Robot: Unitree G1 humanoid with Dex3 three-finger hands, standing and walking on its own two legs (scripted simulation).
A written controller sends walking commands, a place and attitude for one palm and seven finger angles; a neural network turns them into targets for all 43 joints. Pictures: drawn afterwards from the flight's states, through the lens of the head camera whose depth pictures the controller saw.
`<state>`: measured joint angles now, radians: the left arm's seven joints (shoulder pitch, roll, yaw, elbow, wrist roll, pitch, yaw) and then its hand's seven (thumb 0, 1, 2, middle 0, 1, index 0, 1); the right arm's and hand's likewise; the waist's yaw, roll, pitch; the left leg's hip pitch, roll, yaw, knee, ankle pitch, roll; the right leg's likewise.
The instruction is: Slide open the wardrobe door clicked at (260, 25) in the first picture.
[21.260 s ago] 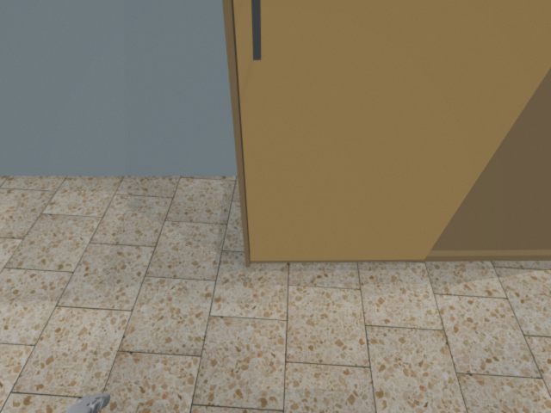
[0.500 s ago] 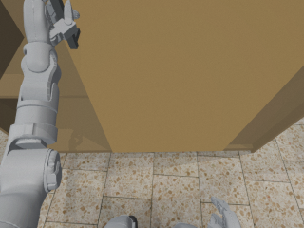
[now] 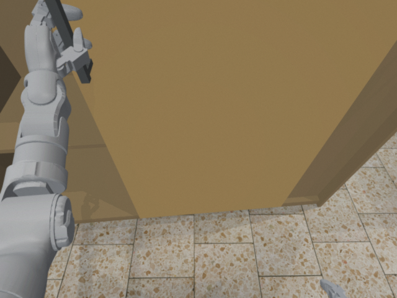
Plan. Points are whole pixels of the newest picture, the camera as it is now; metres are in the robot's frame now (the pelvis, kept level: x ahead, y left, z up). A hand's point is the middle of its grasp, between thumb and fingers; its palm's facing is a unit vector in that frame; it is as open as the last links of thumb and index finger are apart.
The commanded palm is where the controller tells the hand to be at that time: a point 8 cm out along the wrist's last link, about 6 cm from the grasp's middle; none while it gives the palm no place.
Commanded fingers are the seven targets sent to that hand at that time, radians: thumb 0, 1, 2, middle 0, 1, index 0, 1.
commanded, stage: stop walking and hold the door there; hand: left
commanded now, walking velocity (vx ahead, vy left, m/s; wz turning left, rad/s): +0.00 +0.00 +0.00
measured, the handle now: (68, 24) +0.52 +0.25 +0.26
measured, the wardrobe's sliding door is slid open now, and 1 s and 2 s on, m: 0.49 0.49 0.49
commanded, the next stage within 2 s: loosen the grip on the handle in 0.02 s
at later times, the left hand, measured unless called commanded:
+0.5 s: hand (79, 47) +0.47 +0.22 +0.25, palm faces +0.26 -0.95 -0.15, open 12.3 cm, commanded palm +0.44 +0.27 +0.24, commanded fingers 0.00 -0.55 0.20 -0.32 -1.23 -0.32 -1.23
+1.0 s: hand (67, 44) +0.48 +0.24 +0.25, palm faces +0.25 -0.96 -0.13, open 14.3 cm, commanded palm +0.44 +0.31 +0.24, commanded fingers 0.00 -0.55 0.20 -0.25 -1.15 -0.25 -1.15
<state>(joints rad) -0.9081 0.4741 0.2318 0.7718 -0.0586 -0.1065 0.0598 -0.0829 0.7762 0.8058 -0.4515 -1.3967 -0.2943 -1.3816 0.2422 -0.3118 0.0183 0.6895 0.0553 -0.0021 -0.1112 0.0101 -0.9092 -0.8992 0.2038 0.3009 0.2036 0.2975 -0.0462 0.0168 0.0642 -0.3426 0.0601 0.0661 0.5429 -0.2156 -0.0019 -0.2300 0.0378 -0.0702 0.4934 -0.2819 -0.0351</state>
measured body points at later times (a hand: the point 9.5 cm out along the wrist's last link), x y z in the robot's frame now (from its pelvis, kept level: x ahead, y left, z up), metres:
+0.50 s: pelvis -0.03 +0.01 +0.00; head +0.00 +0.02 +0.45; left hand +0.45 +0.27 +0.26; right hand +0.00 -0.28 -0.11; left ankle +0.04 +0.12 -0.73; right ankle -0.01 -0.09 -0.73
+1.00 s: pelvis +0.00 +0.02 +0.00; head +0.03 +0.02 +0.45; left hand +0.46 +0.29 +0.26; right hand +0.06 -0.25 -0.11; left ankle +0.04 +0.12 -0.73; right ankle -0.01 -0.09 -0.73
